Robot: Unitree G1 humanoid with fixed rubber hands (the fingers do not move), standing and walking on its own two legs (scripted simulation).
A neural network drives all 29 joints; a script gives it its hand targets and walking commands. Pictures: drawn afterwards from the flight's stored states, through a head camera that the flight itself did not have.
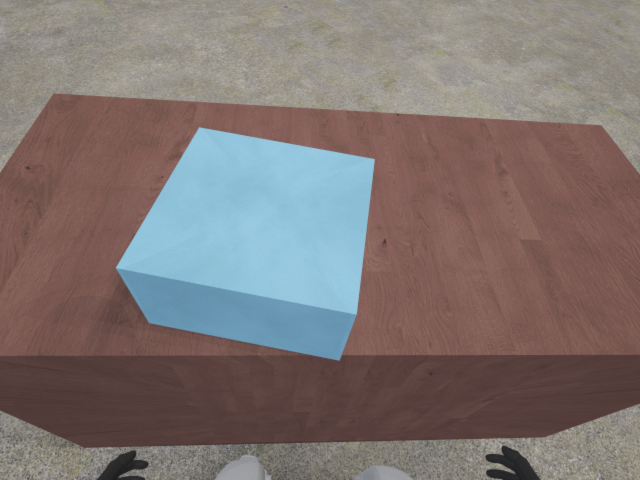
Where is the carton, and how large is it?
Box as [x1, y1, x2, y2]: [116, 127, 374, 360]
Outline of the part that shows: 199,127 118,263 116,268 146,318 151,323 339,360 356,314 374,159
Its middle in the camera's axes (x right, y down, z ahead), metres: -0.08 +0.00 +0.57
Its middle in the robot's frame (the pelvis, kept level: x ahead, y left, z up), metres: +0.45 +0.09 +0.00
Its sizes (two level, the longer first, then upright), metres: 0.278 0.267 0.146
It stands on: a pedestal, 0.68 m high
